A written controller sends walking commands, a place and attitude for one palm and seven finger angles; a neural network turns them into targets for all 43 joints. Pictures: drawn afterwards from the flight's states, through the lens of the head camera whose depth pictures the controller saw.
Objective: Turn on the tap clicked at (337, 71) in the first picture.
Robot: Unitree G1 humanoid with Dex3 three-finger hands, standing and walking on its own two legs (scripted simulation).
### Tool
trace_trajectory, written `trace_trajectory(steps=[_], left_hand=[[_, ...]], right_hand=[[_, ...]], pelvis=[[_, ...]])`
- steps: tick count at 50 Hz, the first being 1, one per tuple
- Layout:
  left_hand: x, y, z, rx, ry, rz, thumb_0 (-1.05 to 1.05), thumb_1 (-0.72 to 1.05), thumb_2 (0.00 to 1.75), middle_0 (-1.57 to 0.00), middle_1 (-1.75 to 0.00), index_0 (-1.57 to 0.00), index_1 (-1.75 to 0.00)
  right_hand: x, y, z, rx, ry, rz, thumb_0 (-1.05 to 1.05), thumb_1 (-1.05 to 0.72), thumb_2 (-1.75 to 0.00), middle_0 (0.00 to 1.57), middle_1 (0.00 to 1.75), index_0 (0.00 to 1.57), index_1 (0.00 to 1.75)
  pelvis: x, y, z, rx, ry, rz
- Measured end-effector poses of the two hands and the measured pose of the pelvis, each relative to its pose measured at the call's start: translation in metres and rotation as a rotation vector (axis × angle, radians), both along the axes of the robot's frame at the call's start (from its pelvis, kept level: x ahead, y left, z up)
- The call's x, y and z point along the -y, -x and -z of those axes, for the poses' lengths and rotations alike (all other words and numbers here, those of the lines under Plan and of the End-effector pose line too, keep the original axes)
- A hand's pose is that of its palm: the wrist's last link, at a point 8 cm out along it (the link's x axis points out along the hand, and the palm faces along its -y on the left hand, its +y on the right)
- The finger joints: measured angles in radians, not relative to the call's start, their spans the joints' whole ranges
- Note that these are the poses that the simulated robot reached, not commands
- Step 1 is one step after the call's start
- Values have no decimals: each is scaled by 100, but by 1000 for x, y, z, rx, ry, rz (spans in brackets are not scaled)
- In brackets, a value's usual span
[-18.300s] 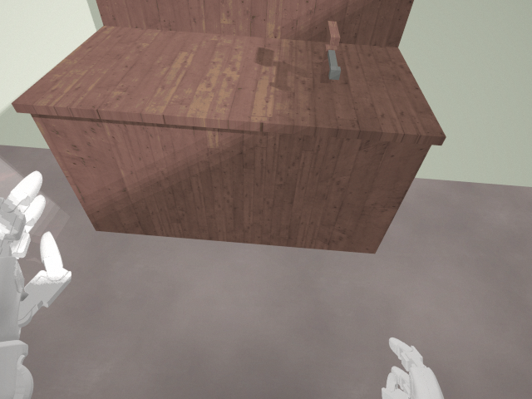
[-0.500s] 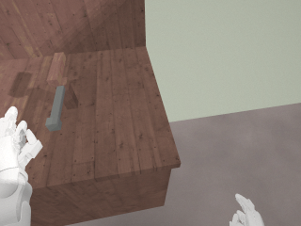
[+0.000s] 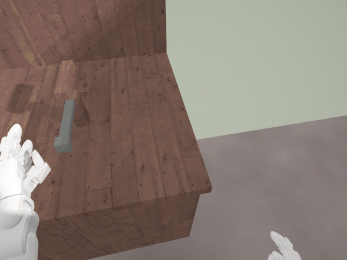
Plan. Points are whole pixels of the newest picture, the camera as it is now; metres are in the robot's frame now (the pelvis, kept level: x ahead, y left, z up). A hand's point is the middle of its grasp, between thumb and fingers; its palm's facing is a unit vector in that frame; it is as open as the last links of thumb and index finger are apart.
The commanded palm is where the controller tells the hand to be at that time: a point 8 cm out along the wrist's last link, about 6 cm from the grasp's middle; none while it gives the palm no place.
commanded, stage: push the lever round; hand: left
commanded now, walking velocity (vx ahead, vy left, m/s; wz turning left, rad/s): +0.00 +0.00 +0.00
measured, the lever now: (63, 144) +0.33 +0.28 +0.09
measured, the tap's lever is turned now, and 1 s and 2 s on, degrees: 0 7 36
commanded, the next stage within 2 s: none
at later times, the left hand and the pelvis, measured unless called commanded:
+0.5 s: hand (60, 162) +0.29 +0.28 +0.08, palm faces +0.52 -0.85 -0.10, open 7.8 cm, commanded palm +0.25 +0.31 +0.08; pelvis +0.00 -0.01 +0.00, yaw +0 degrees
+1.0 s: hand (72, 159) +0.30 +0.25 +0.08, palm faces +0.52 -0.85 -0.07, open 7.8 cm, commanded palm +0.26 +0.28 +0.08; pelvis +0.00 -0.02 +0.00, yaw +0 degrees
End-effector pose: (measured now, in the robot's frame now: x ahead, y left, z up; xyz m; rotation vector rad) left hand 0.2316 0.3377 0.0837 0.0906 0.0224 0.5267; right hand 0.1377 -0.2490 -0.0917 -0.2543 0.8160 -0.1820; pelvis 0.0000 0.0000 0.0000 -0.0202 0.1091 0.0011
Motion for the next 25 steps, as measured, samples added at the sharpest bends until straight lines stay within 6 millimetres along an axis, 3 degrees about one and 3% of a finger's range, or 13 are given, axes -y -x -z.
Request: trace_trajectory(steps=[8, 14, 21, 25], left_hand=[[-2, -8, -1, -7, -5, -16, 1, 90, 90, -16, -16, -15, -15], [9, -13, -10, 18, -6, 18, 1, 90, 90, -16, -15, -15, -15], [20, -13, 5, -39, 30, 2, 1, 90, 90, -16, -16, -15, -15], [24, -12, 3, -15, 3, -21, 1, 90, 90, -16, -16, -15, -15]], right_hand=[[-7, -10, -3, 26, -5, -19, 1, -90, -90, 20, 30, 20, 30], [-8, -15, -3, 50, -22, -25, 1, -90, -90, 20, 30, 20, 30], [-3, -15, -4, 42, -23, -25, 1, -90, -90, 20, 30, 20, 30], [3, -13, -3, 31, -14, -28, 1, -90, -90, 20, 30, 20, 30]], pelvis=[[2, 4, 1, 1, 1, -5], [2, 3, 0, -1, 0, -4], [7, 2, -1, -1, -6, -2], [11, 1, 0, -2, -5, -2]])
